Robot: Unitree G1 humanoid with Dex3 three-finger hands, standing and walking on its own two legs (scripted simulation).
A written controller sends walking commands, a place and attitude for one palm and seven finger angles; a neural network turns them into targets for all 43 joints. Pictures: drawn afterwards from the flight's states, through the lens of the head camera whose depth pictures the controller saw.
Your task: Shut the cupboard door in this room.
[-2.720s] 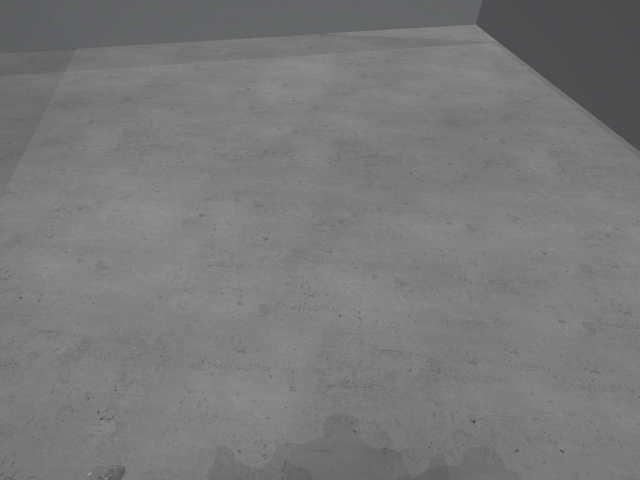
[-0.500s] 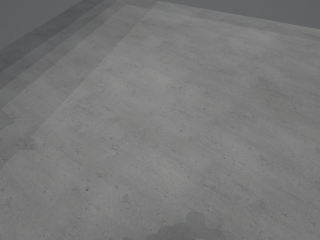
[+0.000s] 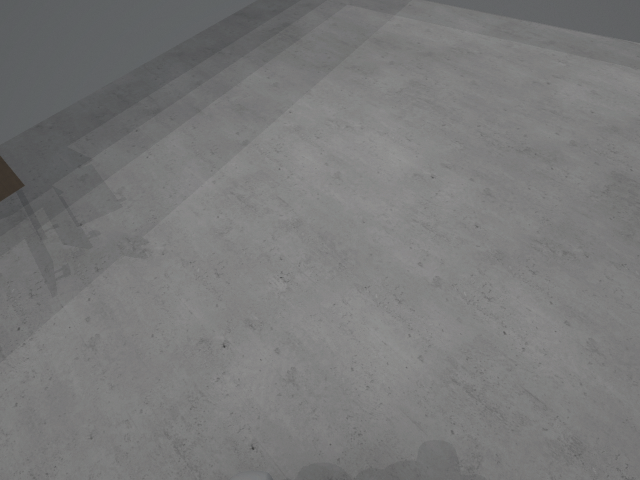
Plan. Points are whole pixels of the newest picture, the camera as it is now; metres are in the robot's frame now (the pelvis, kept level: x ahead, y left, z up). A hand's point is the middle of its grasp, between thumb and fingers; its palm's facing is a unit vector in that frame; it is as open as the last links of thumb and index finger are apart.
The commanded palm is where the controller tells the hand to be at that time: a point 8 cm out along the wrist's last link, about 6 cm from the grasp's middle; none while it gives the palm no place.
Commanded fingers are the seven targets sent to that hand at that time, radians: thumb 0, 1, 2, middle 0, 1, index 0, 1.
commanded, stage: turn or walk to find it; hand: left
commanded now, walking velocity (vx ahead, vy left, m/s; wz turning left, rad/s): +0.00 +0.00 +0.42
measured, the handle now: out of the picture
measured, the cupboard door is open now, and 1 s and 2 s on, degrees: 71 71 71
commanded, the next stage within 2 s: stand and wait in 1.00 s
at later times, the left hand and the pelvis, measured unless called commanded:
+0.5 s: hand out of the picture +0.03 +0.25 -0.16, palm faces +0.22 -0.94 -0.26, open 7.4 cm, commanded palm none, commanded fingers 0.00 0.90 0.90 -0.20 -0.30 -0.20 -0.30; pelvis -0.02 +0.02 +0.00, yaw +11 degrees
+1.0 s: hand out of the picture -0.10 +0.20 -0.18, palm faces +0.45 -0.86 -0.25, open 7.4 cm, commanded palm none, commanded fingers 0.00 0.90 0.90 -0.20 -0.30 -0.20 -0.30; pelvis -0.05 +0.01 -0.01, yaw +26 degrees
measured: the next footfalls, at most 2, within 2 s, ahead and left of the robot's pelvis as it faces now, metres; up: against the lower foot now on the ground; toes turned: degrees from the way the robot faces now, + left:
left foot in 0.10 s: +0.02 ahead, +0.14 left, +0.00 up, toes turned +8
right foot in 0.58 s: +0.04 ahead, -0.09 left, +0.00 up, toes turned +10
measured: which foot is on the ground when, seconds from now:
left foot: up 0.00-0.08, down 0.10-0.58, up 0.60-1.00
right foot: down 0.00-0.10, up 0.12-0.56, down 0.58-1.00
